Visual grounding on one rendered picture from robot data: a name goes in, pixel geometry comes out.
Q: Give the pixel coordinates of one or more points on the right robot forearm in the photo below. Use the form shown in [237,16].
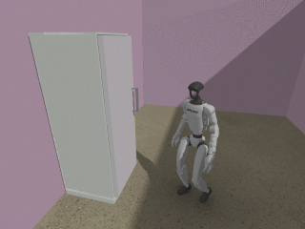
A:
[181,126]

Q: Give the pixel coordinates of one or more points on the left robot forearm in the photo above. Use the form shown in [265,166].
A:
[213,141]

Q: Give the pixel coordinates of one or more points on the handle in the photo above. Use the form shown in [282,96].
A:
[136,100]

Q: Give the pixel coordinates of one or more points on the robot head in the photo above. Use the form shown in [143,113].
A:
[196,87]

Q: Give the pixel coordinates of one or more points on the right robot upper arm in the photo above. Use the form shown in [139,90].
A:
[184,116]

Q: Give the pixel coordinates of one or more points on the fridge door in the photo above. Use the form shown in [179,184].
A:
[115,52]

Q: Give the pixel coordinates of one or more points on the left robot hand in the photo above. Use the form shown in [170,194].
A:
[208,160]

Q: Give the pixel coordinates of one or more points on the right robot hand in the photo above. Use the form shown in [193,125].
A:
[176,139]

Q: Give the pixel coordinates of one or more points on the robot left shin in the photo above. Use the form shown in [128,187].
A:
[202,186]

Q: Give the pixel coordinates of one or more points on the left robot upper arm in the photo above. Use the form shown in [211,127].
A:
[209,110]

